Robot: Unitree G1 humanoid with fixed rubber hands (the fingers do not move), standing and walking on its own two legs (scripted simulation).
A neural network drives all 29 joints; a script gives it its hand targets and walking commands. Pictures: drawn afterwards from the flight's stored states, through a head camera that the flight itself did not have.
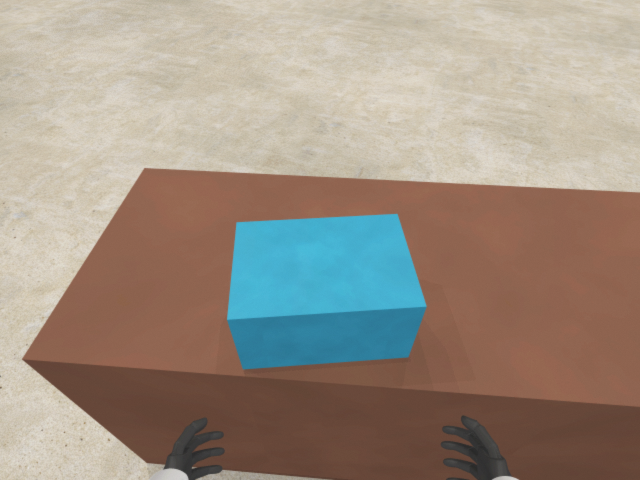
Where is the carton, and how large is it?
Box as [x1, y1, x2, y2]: [227, 214, 426, 368]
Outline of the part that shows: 397,214 237,222 227,320 242,367 255,368 408,356 426,306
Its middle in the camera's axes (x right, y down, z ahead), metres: +0.00 +0.08 +0.65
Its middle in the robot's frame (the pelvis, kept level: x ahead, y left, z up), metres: +0.42 +0.01 -0.05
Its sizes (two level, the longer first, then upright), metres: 0.273 0.188 0.151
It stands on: a pedestal, 0.64 m high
